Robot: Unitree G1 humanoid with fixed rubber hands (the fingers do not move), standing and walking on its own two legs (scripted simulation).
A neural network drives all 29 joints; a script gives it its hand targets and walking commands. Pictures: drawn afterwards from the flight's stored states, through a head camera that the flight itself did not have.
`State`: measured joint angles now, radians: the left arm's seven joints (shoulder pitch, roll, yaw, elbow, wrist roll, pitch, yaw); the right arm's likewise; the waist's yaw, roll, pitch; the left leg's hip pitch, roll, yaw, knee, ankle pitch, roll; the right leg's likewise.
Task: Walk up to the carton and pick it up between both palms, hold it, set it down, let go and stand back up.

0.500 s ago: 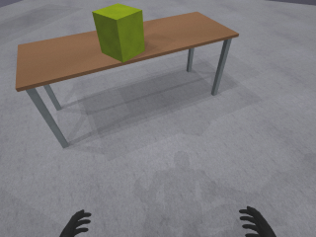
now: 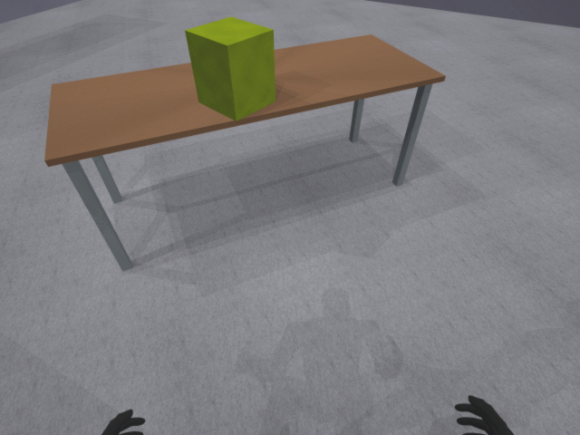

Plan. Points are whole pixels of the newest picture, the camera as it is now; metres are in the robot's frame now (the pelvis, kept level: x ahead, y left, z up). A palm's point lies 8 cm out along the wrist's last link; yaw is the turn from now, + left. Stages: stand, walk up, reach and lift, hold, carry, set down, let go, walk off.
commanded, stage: stand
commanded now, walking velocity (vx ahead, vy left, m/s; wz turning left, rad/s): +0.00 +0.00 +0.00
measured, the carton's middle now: (233, 68) +1.30 +0.21 -0.02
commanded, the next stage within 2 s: walk up in 1.08 s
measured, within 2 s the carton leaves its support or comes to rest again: neither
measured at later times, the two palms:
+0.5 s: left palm out of the picture +0.10 +0.28 -0.09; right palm out of the picture +0.10 -0.29 -0.09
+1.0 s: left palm out of the picture +0.08 +0.30 -0.09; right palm out of the picture +0.09 -0.29 -0.08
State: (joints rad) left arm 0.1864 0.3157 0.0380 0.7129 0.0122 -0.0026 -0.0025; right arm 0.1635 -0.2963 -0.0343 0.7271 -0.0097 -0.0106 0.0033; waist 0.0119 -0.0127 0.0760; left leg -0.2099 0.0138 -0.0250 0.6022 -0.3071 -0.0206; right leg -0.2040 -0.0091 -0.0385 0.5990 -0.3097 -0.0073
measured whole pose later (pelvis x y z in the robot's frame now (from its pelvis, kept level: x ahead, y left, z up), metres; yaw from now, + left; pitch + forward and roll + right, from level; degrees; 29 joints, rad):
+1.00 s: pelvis -0.01 +0.00 +0.01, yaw -1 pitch -5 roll +0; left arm 0.16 0.35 0.04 0.95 0.00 -0.01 0.00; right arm 0.14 -0.33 -0.03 0.93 0.00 -0.02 -0.01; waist 0.01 -0.02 0.08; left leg -0.14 0.02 -0.01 0.43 -0.19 -0.02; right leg -0.14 -0.01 -0.03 0.42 -0.19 0.00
